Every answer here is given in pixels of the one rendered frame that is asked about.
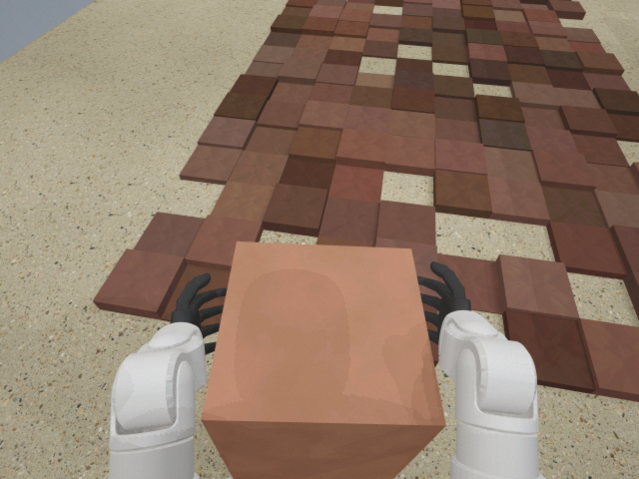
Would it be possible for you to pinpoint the robot left forearm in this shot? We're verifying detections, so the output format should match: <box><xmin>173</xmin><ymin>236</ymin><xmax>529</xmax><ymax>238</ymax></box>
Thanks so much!
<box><xmin>109</xmin><ymin>322</ymin><xmax>207</xmax><ymax>479</ymax></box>

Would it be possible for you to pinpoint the carton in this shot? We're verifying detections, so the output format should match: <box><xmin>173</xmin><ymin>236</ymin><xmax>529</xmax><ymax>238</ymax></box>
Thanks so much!
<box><xmin>201</xmin><ymin>241</ymin><xmax>446</xmax><ymax>479</ymax></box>

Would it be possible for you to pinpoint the robot left hand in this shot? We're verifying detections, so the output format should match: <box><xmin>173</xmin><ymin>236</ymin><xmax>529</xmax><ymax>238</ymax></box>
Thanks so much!
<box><xmin>170</xmin><ymin>273</ymin><xmax>227</xmax><ymax>355</ymax></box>

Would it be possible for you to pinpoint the robot right hand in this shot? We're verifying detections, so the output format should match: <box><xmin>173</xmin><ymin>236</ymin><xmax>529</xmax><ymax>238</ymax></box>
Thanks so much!
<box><xmin>417</xmin><ymin>261</ymin><xmax>471</xmax><ymax>345</ymax></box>

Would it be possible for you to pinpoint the robot right forearm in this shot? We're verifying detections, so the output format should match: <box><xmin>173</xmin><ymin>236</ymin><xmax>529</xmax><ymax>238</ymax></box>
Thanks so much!
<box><xmin>438</xmin><ymin>310</ymin><xmax>546</xmax><ymax>479</ymax></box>

